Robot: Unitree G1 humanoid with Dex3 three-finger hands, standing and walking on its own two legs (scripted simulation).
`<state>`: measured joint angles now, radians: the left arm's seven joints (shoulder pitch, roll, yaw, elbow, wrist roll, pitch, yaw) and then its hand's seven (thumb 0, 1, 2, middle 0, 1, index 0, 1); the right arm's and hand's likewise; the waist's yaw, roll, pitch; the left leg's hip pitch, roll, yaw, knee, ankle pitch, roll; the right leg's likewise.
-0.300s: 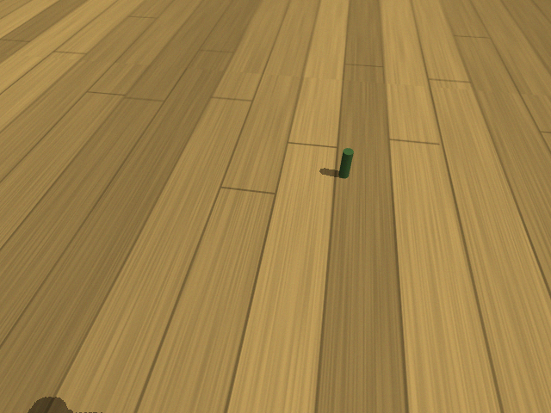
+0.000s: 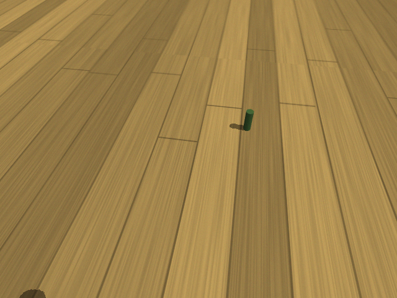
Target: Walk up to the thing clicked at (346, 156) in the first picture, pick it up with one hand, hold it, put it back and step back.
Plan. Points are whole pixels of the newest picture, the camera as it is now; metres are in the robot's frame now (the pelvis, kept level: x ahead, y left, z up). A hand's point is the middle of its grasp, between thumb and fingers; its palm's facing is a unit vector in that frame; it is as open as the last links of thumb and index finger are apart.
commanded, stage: stand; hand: left
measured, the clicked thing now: (248, 120) +1.34 -0.35 -0.70
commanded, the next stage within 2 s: walk up in 0.82 s
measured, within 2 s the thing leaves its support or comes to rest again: neither
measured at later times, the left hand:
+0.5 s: hand out of the picture +0.07 +0.25 -0.16, palm faces -0.03 -0.94 -0.33, open 7.4 cm
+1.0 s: hand out of the picture +0.10 +0.25 -0.15, palm faces -0.14 -0.93 -0.35, open 7.4 cm
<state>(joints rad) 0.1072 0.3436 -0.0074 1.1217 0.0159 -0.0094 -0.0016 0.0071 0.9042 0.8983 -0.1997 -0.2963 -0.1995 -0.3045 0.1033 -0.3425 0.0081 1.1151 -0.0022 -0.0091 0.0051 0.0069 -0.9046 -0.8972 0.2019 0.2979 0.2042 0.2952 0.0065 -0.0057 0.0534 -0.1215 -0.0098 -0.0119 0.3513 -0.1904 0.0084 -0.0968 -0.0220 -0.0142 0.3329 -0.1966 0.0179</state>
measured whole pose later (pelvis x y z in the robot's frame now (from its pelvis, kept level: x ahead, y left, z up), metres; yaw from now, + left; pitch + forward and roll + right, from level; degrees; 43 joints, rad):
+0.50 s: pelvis +0.00 +0.00 +0.00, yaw +0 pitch -2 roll +0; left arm 0.12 0.35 -0.01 1.12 0.02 0.00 0.00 0.01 0.90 0.90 -0.20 -0.30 -0.20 -0.30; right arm 0.11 -0.34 0.01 1.12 0.00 -0.01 0.00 0.01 -0.90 -0.90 0.20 0.30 0.20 0.30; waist 0.01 0.00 0.05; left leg -0.12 -0.02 -0.01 0.34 -0.18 0.01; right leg -0.09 -0.03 -0.01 0.33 -0.19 0.02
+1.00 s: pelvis +0.02 -0.02 -0.01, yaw -6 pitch -2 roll +2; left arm 0.21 0.42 0.07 1.02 0.04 0.02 -0.10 0.01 0.90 0.90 -0.20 -0.30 -0.20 -0.30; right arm 0.21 -0.38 -0.07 0.99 -0.04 -0.07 0.03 0.01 -0.90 -0.90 0.21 0.30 0.21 0.30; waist 0.00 -0.03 0.03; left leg -0.09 0.02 0.09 0.37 -0.26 0.02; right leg -0.42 -0.07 0.03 0.85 -0.37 -0.01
